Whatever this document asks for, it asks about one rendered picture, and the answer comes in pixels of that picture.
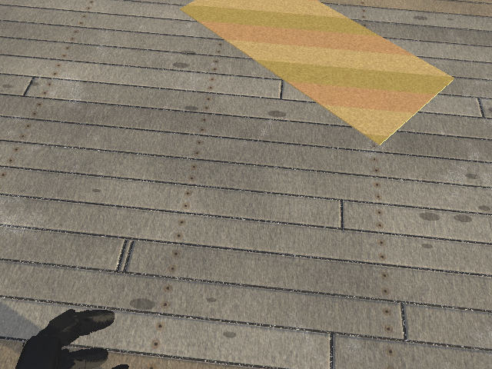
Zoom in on left robot hand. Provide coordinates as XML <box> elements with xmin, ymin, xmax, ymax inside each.
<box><xmin>15</xmin><ymin>309</ymin><xmax>129</xmax><ymax>369</ymax></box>

